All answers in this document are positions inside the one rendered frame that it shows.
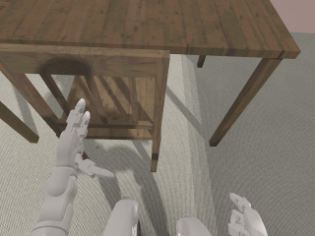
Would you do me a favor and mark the right robot hand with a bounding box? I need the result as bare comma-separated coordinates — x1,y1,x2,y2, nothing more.
228,193,268,236

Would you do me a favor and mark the left robot hand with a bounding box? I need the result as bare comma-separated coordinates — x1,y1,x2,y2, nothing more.
55,98,115,179

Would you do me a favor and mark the chair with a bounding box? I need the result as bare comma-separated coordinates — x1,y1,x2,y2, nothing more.
0,43,170,172

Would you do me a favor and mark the robot right thigh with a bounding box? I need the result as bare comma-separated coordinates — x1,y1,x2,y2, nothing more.
176,216,212,236

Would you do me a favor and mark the robot left thigh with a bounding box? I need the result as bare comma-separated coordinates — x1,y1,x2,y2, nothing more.
102,199,139,236

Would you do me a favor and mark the robot thigh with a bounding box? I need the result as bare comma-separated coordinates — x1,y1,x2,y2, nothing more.
176,216,212,236
102,199,139,236

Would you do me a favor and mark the table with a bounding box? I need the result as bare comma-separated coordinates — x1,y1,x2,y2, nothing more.
0,0,301,147

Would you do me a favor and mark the robot left forearm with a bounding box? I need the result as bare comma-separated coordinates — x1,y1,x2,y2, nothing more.
30,166,79,236

